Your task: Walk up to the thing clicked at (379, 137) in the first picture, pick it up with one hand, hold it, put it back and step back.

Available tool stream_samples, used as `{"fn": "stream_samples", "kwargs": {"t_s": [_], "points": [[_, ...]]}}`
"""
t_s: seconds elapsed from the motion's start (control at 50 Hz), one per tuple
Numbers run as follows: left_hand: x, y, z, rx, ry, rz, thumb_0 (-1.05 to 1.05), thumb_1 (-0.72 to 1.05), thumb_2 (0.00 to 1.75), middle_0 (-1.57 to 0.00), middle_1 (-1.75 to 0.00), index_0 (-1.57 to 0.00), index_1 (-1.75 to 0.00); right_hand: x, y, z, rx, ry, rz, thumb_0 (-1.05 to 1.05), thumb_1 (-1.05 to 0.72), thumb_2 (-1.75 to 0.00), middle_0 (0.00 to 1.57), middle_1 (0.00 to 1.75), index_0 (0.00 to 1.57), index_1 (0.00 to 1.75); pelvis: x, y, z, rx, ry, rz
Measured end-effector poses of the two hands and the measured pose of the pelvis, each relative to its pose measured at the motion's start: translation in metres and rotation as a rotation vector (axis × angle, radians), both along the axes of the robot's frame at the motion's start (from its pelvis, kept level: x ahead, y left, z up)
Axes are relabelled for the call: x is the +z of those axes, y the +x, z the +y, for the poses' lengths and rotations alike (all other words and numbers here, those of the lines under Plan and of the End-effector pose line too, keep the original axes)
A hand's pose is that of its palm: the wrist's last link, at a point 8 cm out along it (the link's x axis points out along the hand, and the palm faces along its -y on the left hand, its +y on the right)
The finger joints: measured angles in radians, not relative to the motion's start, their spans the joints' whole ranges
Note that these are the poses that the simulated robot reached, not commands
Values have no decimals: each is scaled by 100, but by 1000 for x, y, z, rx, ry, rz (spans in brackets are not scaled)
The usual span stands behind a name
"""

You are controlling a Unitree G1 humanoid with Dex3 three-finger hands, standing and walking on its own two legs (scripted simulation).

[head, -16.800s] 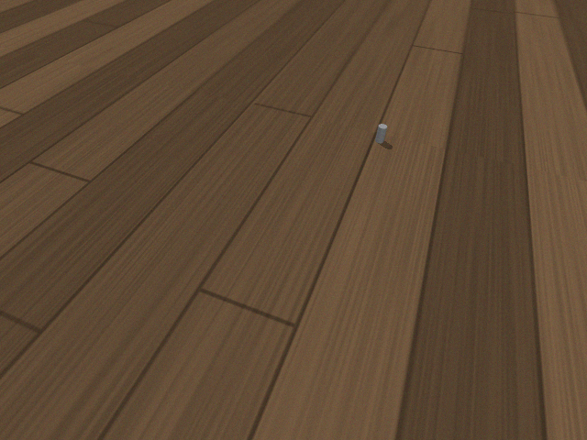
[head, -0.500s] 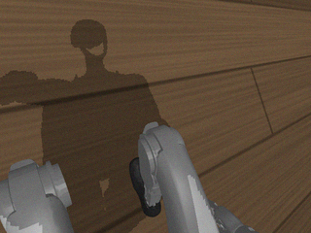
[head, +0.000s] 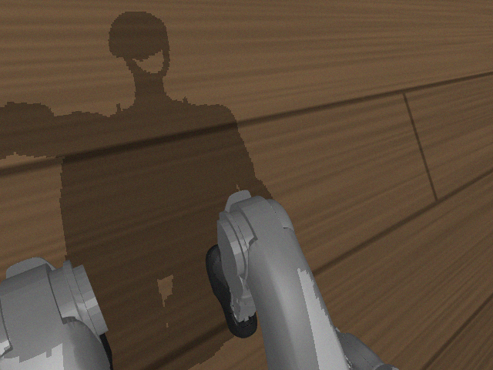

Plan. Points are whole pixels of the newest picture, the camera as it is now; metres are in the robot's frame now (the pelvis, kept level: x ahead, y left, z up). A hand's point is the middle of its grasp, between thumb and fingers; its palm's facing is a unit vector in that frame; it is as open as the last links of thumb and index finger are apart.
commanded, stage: close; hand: left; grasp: from above
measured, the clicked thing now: out of the picture +0.46 +0.34 -0.25
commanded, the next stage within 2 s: settle in 0.80 s
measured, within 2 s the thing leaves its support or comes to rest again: leaves its support in 1.22 s
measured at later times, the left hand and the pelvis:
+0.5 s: hand out of the picture +0.44 +0.35 -0.22, palm faces -0.45 -0.13 -0.88, open 8.5 cm; pelvis +0.00 +0.00 +0.00, yaw +0 degrees
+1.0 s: hand out of the picture +0.44 +0.35 -0.22, palm faces -0.46 -0.14 -0.88, open 8.4 cm; pelvis +0.00 +0.00 +0.00, yaw +0 degrees
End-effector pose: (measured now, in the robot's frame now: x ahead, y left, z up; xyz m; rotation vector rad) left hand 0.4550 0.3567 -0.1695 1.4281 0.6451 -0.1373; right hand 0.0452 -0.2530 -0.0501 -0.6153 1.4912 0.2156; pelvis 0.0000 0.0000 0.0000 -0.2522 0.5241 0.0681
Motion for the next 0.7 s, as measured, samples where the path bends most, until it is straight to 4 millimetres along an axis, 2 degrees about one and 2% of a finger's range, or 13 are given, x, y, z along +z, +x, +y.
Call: {"fn": "stream_samples", "kwargs": {"t_s": [0.34, 0.7], "points": [[3, -9, -5, -100, -28, -20, 0, 21, 62, -58, -85, -62, -79, 3, 18, -4, 45, -32, -36, 0, -91, -90, 20, 30, 20, 30, 0, -4, 0, 1, -3, -16], [4, -6, -9, -77, 11, -18, 2, 22, 54, -76, -79, -68, -72, 0, 2, -6, 30, -9, -33, 0, -91, -90, 20, 30, 20, 30, -2, -5, -2, -3, 8, -14]]}}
